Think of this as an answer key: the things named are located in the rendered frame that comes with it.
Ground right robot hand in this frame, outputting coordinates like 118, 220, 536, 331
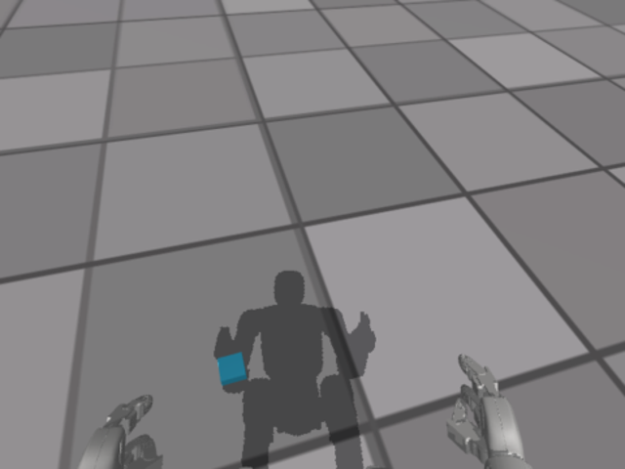
446, 354, 524, 464

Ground small box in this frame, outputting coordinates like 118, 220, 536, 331
218, 352, 247, 386

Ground left robot hand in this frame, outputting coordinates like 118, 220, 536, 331
77, 395, 163, 469

